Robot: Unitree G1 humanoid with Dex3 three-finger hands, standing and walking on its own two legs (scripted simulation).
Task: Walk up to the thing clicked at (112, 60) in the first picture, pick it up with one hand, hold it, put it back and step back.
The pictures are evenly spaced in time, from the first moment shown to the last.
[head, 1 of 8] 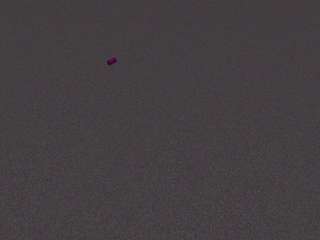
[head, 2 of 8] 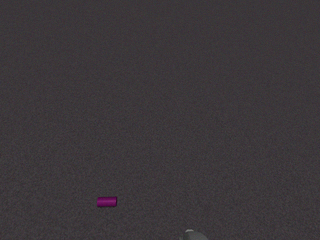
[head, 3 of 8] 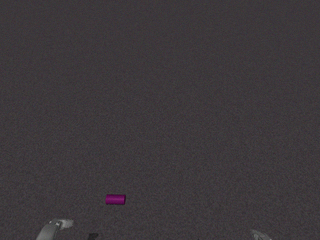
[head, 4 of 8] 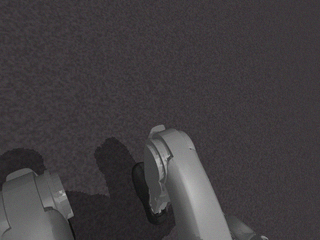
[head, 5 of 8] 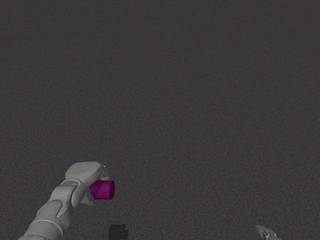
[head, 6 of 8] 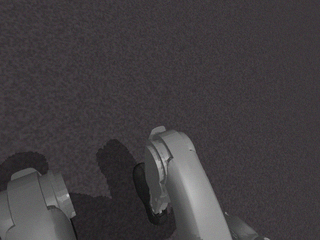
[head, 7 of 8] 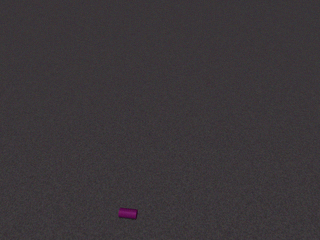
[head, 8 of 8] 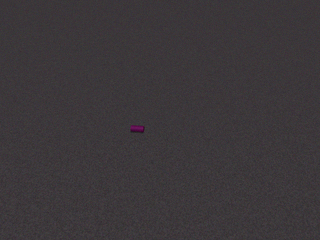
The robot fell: no
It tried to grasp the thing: yes
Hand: left
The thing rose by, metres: 0.67
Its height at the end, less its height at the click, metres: +0.00
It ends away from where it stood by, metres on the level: 0.01
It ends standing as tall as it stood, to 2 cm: yes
